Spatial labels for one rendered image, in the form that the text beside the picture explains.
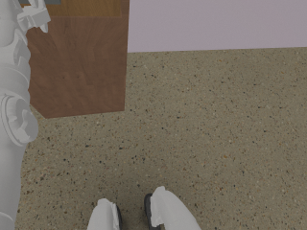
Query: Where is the robot left hand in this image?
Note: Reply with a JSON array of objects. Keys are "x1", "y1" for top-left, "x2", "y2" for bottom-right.
[{"x1": 0, "y1": 0, "x2": 51, "y2": 34}]

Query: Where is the drawer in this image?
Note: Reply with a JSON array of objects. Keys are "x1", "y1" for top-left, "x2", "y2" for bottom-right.
[{"x1": 20, "y1": 0, "x2": 121, "y2": 17}]

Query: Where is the robot left thigh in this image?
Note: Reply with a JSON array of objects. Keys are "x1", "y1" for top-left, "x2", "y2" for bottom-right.
[{"x1": 86, "y1": 202, "x2": 119, "y2": 230}]

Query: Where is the robot thigh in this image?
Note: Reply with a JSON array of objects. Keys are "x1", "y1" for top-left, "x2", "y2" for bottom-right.
[
  {"x1": 86, "y1": 202, "x2": 119, "y2": 230},
  {"x1": 150, "y1": 190, "x2": 201, "y2": 230}
]

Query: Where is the robot right thigh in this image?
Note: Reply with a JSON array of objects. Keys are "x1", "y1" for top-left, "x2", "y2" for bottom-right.
[{"x1": 150, "y1": 190, "x2": 201, "y2": 230}]

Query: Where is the cabinet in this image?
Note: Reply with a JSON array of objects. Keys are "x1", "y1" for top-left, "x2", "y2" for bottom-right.
[{"x1": 25, "y1": 0, "x2": 130, "y2": 119}]

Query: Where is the robot left upper arm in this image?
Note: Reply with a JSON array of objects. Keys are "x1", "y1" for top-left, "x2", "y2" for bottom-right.
[{"x1": 0, "y1": 95, "x2": 38, "y2": 230}]

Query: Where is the left robot forearm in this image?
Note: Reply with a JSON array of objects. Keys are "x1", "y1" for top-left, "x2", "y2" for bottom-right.
[{"x1": 0, "y1": 19, "x2": 31, "y2": 106}]

